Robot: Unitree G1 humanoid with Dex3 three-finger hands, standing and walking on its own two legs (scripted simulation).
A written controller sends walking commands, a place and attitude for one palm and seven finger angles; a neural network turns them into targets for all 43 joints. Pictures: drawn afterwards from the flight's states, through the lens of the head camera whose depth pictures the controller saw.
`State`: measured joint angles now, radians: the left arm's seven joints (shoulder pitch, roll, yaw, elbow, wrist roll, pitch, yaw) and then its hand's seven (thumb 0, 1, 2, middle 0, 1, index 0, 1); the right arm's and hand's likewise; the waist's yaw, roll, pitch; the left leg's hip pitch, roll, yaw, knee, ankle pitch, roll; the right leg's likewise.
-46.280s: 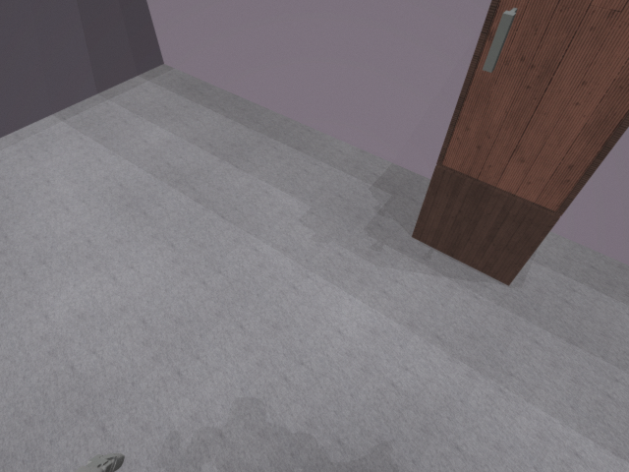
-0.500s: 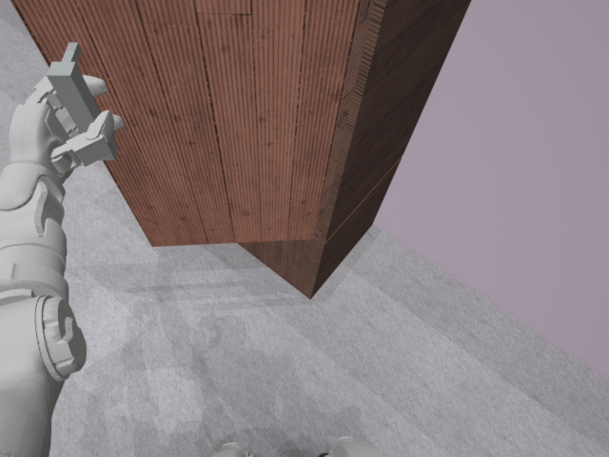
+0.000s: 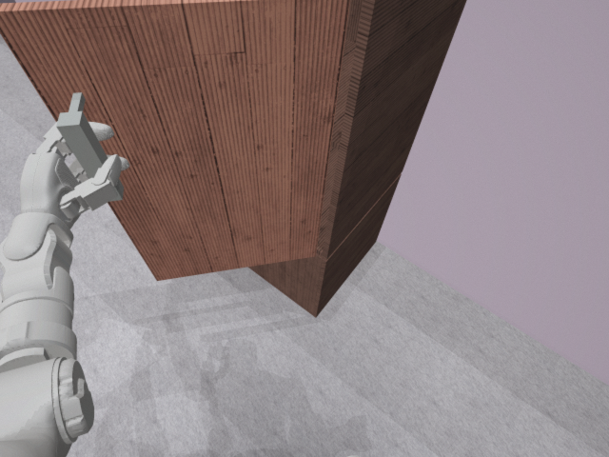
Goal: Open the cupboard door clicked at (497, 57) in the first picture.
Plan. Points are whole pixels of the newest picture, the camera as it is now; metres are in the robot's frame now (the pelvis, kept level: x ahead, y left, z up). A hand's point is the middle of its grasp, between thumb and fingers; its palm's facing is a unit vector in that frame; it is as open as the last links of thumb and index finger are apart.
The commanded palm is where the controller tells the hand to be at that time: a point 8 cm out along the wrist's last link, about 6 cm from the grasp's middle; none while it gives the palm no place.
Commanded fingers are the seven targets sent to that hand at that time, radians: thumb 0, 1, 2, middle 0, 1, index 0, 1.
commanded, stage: pull the door open along its arc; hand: left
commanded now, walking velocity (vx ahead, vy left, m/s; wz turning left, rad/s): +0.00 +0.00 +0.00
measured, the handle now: (96, 149) +0.50 +0.26 +0.11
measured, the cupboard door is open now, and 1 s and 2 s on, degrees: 49 92 91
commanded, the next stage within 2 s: open thumb and fingers to let go in 0.64 s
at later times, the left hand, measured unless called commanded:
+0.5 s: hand (183, 289) +0.29 +0.12 +0.12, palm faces +0.39 -0.92 +0.05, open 6.6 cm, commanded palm +0.21 +0.19 +0.11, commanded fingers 0.00 0.90 0.90 -0.40 -1.35 -0.40 -1.35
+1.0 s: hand (229, 309) +0.27 +0.07 +0.11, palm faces +0.44 -0.90 +0.00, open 7.3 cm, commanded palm +0.21 +0.12 +0.11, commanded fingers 0.00 -0.08 0.48 -0.33 -1.25 -0.33 -1.25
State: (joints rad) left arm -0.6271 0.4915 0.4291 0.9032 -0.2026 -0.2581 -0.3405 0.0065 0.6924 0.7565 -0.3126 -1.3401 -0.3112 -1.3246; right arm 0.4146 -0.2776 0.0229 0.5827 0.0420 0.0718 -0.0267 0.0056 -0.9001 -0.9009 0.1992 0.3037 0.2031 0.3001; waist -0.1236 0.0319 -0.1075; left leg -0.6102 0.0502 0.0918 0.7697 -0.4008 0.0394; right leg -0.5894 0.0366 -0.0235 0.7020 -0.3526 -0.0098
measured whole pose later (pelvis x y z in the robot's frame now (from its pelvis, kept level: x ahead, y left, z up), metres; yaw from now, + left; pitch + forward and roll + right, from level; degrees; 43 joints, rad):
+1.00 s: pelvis +0.00 -0.06 +0.02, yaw +5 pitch +0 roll +1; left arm 0.15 -0.04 -0.11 -0.08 -0.03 -0.02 0.43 0.02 0.46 0.70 -0.36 -1.30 -0.37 -1.31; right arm 0.18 -0.21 0.01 0.61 -0.04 0.07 -0.04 0.01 -0.90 -0.90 0.20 0.30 0.20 0.30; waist 0.00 0.05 -0.04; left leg -0.28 0.04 0.00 0.59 -0.31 -0.02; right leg -0.26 0.04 -0.11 0.60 -0.35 -0.08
